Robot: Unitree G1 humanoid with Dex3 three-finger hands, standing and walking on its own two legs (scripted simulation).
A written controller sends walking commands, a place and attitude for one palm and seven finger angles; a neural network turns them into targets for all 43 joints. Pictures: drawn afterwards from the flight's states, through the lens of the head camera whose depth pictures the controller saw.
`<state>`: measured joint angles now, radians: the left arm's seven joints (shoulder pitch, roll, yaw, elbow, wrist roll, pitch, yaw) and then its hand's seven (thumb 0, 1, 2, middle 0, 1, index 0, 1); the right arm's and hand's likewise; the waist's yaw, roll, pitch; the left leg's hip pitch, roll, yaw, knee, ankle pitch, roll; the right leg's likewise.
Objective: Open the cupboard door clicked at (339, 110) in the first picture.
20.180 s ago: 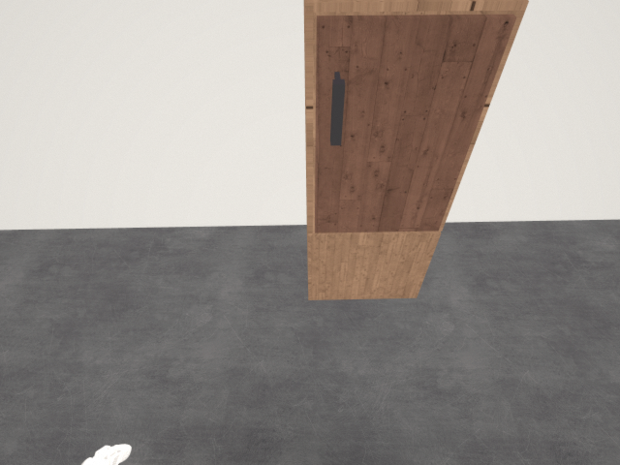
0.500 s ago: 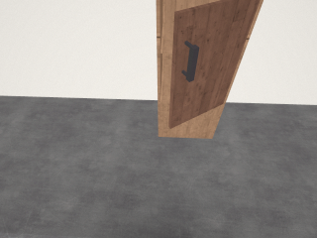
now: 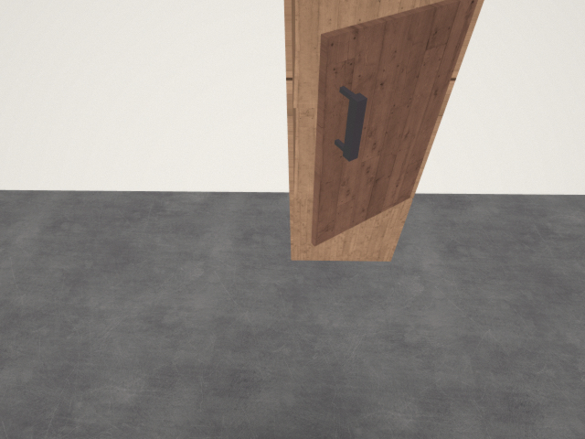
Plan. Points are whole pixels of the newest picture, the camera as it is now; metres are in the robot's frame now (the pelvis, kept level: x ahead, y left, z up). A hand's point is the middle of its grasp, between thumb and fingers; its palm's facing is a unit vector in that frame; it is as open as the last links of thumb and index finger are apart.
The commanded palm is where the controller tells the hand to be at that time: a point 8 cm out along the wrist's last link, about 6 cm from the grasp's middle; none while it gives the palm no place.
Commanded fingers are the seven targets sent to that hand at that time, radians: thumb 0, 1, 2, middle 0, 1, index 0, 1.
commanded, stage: let the arm hang, fingers relaxed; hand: left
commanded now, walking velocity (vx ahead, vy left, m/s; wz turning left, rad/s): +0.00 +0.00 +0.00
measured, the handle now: (347, 124) +0.68 -0.08 +0.05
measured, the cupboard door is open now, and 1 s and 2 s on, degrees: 32 32 32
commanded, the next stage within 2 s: look to check the result in 0.08 s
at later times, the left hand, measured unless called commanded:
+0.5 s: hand out of the picture +0.10 +0.23 -0.15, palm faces -0.03 -0.94 -0.34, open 7.4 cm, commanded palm none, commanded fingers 0.00 0.90 0.90 -0.20 -0.30 -0.20 -0.30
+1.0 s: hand out of the picture +0.12 +0.20 -0.17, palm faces -0.08 -0.95 -0.30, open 7.4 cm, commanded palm none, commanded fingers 0.00 0.90 0.90 -0.20 -0.30 -0.20 -0.30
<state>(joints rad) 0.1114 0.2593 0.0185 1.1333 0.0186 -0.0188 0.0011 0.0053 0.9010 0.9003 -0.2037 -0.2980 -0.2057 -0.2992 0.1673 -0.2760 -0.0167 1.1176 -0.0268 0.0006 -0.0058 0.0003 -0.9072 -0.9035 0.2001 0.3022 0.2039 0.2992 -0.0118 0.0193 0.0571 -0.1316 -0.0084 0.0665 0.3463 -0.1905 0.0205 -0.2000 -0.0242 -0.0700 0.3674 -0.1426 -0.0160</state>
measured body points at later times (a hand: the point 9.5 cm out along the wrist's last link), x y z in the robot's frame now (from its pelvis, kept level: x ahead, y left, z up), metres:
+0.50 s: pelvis +0.03 -0.01 +0.00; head +0.06 -0.03 +0.45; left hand +0.10 +0.28 -0.13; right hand +0.09 -0.29 -0.15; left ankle +0.00 +0.10 -0.75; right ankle +0.04 -0.11 -0.75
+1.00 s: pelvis +0.03 -0.02 +0.00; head +0.06 -0.03 +0.44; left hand +0.12 +0.25 -0.15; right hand +0.08 -0.29 -0.15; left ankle +0.00 +0.10 -0.75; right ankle +0.04 -0.11 -0.75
